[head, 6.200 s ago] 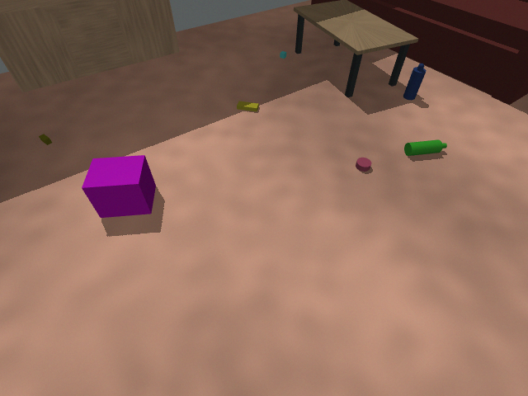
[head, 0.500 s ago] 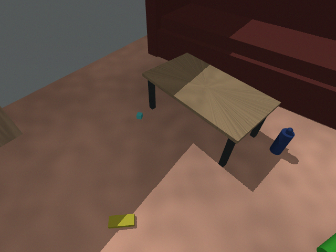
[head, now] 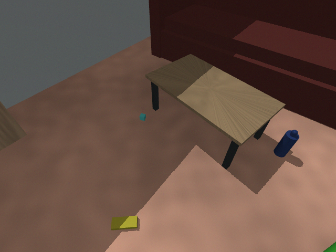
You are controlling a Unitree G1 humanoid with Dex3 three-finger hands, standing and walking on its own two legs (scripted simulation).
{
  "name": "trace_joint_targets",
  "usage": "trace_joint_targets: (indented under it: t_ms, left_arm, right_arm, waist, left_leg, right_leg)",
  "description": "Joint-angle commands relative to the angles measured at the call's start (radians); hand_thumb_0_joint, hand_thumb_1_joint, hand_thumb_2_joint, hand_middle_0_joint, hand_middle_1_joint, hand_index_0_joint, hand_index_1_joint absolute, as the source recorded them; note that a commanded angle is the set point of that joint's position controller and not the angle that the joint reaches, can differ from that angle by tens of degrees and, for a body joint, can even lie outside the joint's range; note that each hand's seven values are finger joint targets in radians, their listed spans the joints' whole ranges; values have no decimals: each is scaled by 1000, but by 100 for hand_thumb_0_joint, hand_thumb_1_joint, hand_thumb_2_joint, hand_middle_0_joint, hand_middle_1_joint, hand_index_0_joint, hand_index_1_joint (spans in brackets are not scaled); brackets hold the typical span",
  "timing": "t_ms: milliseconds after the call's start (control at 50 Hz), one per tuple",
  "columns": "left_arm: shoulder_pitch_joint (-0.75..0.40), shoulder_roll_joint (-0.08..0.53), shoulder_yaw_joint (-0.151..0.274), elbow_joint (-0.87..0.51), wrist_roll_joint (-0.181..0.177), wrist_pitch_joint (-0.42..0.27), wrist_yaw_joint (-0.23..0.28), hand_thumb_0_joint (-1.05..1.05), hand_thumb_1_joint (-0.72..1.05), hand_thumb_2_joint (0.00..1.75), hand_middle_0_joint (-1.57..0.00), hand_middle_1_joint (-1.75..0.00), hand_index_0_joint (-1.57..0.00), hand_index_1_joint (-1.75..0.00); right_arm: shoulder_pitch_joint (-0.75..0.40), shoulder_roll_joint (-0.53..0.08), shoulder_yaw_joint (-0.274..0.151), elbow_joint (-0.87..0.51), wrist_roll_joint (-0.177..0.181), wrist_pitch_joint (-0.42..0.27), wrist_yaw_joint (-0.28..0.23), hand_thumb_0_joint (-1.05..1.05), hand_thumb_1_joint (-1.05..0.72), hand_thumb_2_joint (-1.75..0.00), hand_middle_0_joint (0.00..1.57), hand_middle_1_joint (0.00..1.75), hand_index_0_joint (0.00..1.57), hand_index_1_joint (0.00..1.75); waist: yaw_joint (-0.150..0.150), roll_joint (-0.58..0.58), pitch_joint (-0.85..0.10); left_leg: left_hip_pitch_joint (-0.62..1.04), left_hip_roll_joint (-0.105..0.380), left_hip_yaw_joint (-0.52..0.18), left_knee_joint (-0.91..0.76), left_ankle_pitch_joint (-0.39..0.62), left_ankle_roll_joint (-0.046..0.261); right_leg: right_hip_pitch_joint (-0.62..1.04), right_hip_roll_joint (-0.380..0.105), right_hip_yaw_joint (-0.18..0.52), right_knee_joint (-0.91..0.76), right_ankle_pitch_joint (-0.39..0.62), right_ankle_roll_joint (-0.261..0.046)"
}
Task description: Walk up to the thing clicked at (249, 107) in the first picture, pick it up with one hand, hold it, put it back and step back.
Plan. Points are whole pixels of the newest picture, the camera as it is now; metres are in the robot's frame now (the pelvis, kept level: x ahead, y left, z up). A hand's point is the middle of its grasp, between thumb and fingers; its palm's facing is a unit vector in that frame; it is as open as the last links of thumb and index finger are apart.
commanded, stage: walk up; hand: left
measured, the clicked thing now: (124, 222) +0.42 +0.25 -0.77
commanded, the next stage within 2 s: stand in 0.20 s
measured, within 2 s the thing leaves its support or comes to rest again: neither
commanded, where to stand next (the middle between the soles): +0.04 -0.01 m, yaw +2 degrees
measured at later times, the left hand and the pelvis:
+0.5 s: hand out of the picture +0.09 +0.25 -0.15, palm faces -0.03 -0.94 -0.34, open 7.4 cm; pelvis +0.00 +0.00 +0.00, yaw +0 degrees
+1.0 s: hand out of the picture +0.06 +0.26 -0.16, palm faces -0.02 -0.94 -0.34, open 7.4 cm; pelvis -0.01 +0.01 +0.00, yaw +1 degrees
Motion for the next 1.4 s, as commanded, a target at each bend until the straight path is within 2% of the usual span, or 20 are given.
trace_joint_targets:
  t_ms: [0, 160, 180, 280, 340, 400, 420, 600, 780, 980, 1120, 1260, 1360, 1380]
  left_arm:
    - [-56, 208, 40, -74, 1, -22, 12, 0, 90, 90, -20, -30, -20, -30]
    - [-50, 206, 43, -74, 2, -22, 14, 0, 90, 90, -20, -30, -20, -30]
    - [-63, 205, 30, -75, -4, -35, 22, 0, 90, 90, -20, -30, -20, -30]
    - [-51, 206, 26, -63, -7, -45, 27, 0, 90, 90, -20, -30, -20, -30]
    - [-65, 214, 25, -56, -7, -44, 29, 0, 90, 90, -20, -30, -20, -30]
    - [-59, 210, 19, -56, -6, -46, 29, 0, 90, 90, -20, -30, -20, -30]
    - [-57, 212, 18, -57, -5, -47, 31, 0, 90, 90, -20, -30, -20, -30]
    - [-53, 208, 14, -51, -6, -47, 31, 0, 90, 90, -20, -30, -20, -30]
    - [-48, 218, 14, -57, -4, -47, 32, 0, 90, 90, -20, -30, -20, -30]
    - [-37, 217, 12, -54, -4, -46, 30, 0, 90, 90, -20, -30, -20, -30]
    - [-24, 216, 13, -55, -2, -44, 29, 0, 90, 90, -20, -30, -20, -30]
    - [-17, 218, 11, -58, -1, -47, 29, 0, 90, 90, -20, -30, -20, -30]
    - [-22, 218, 10, -64, -2, -48, 31, 0, 90, 90, -20, -30, -20, -30]
    - [-17, 216, 9, -61, -3, -49, 31, 0, 90, 90, -20, -30, -20, -30]
  right_arm:
    - [-48, -229, -45, -62, 0, -21, -20, 0, -90, -90, 20, 30, 20, 30]
    - [-45, -222, -45, -65, 1, -19, -19, 0, -90, -90, 20, 30, 20, 30]
    - [-87, -213, -40, -66, 4, -9, -14, 0, -90, -90, 20, 30, 20, 30]
    - [-81, -218, -37, -59, 7, -2, -8, 0, -90, -90, 20, 30, 20, 30]
    - [-75, -208, -34, -54, 7, -1, -5, 0, -90, -90, 20, 30, 20, 30]
    - [-75, -218, -35, -49, 6, 0, -3, 0, -90, -90, 20, 30, 20, 30]
    - [-82, -213, -36, -52, 4, 1, -2, 0, -90, -90, 20, 30, 20, 30]
    - [-79, -212, -36, -43, 5, 2, 2, 0, -90, -90, 20, 30, 20, 30]
    - [-78, -205, -36, -45, 5, 0, 1, 0, -90, -90, 20, 30, 20, 30]
    - [-63, -210, -34, -43, 2, 1, 2, 0, -90, -90, 20, 30, 20, 30]
    - [-58, -214, -36, -46, 4, -1, 2, 0, -90, -90, 20, 30, 20, 30]
    - [-48, -215, -36, -44, 2, 2, 3, 0, -90, -90, 20, 30, 20, 30]
    - [-43, -213, -37, -46, 1, 1, 3, 0, -90, -90, 20, 30, 20, 30]
    - [-45, -213, -35, -45, 3, 2, 4, 0, -90, -90, 20, 30, 20, 30]
  waist:
    - [-4, 9, -65]
    - [-4, 11, -63]
    - [-1, 39, -47]
    - [-1, 41, -83]
    - [-8, 11, -80]
    - [-6, 14, -89]
    - [-5, 3, -96]
    - [-4, 11, -60]
    - [-4, 5, -73]
    - [-4, 30, -41]
    - [-3, 24, -48]
    - [-3, 10, -45]
    - [-6, 7, -55]
    - [-4, 12, -44]
  left_leg:
    - [36, 98, -87, -46, 129, 46]
    - [39, 96, -84, -45, 146, 43]
    - [35, 108, -95, -50, 211, 34]
    - [65, 111, -96, -63, 219, 29]
    - [63, 110, -100, -81, 179, 28]
    - [79, 112, -101, -84, 180, 30]
    - [86, 114, -100, -76, 218, 32]
    - [60, 105, -102, -96, 150, 28]
    - [80, 113, -107, -94, 169, 32]
    - [37, 103, -114, -111, 81, 33]
    - [47, 103, -116, -108, 102, 32]
    - [42, 101, -117, -99, 71, 37]
    - [44, 100, -116, -91, 126, 31]
    - [35, 99, -115, -91, 112, 33]
  right_leg:
    - [-23, -106, 100, -73, 143, -27]
    - [-14, -106, 99, -74, 167, -24]
    - [-13, -126, 105, -77, 228, -20]
    - [19, -129, 102, -86, 240, -16]
    - [21, -128, 99, -94, 202, -16]
    - [13, -129, 99, -103, 197, -10]
    - [18, -129, 91, -95, 231, -11]
    - [-5, -129, 93, -116, 160, -9]
    - [-13, -130, 92, -106, 159, -15]
    - [-21, -131, 100, -119, 86, -15]
    - [-26, -128, 94, -112, 90, -17]
    - [-30, -133, 102, -123, 78, -16]
    - [-24, -132, 97, -115, 120, -17]
    - [-22, -132, 97, -119, 111, -16]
